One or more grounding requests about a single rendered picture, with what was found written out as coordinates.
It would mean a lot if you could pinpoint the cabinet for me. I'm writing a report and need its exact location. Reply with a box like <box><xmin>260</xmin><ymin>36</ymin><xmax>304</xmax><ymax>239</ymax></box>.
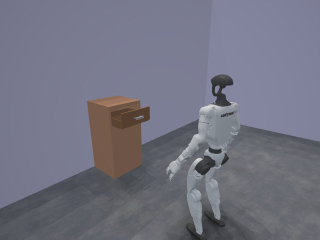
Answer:
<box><xmin>87</xmin><ymin>95</ymin><xmax>143</xmax><ymax>179</ymax></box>

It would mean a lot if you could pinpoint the robot left forearm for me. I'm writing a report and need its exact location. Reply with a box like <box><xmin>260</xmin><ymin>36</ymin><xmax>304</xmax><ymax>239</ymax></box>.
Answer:
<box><xmin>176</xmin><ymin>134</ymin><xmax>200</xmax><ymax>166</ymax></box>

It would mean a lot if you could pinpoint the robot left hand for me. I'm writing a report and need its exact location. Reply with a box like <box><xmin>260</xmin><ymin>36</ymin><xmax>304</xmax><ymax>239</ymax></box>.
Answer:
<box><xmin>166</xmin><ymin>160</ymin><xmax>182</xmax><ymax>182</ymax></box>

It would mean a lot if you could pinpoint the robot right hand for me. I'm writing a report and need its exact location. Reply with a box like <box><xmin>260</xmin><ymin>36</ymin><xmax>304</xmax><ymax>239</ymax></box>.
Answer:
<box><xmin>221</xmin><ymin>144</ymin><xmax>230</xmax><ymax>153</ymax></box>

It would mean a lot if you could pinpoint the robot left upper arm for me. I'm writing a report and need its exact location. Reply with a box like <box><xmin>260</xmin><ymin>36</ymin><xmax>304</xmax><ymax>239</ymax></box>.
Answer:
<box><xmin>196</xmin><ymin>105</ymin><xmax>214</xmax><ymax>145</ymax></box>

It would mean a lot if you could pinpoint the robot right forearm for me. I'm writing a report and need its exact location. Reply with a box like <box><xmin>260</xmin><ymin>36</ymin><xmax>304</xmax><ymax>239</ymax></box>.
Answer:
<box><xmin>224</xmin><ymin>131</ymin><xmax>239</xmax><ymax>146</ymax></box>

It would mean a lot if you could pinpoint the drawer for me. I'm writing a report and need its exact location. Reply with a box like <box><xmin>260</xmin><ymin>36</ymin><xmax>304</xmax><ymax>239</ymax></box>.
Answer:
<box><xmin>111</xmin><ymin>106</ymin><xmax>150</xmax><ymax>130</ymax></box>

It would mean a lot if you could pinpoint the robot right upper arm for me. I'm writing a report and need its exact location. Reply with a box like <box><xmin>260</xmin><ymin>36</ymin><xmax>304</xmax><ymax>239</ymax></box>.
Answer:
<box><xmin>230</xmin><ymin>102</ymin><xmax>241</xmax><ymax>133</ymax></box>

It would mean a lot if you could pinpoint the handle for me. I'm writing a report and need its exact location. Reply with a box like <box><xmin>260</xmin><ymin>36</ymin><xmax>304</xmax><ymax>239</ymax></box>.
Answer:
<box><xmin>134</xmin><ymin>115</ymin><xmax>144</xmax><ymax>120</ymax></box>

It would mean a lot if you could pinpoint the robot right thigh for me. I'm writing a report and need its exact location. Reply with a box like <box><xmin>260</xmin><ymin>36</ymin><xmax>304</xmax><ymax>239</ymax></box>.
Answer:
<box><xmin>205</xmin><ymin>153</ymin><xmax>229</xmax><ymax>192</ymax></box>

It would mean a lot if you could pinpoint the robot right foot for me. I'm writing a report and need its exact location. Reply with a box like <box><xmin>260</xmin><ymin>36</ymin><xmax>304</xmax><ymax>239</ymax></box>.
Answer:
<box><xmin>204</xmin><ymin>210</ymin><xmax>225</xmax><ymax>227</ymax></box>

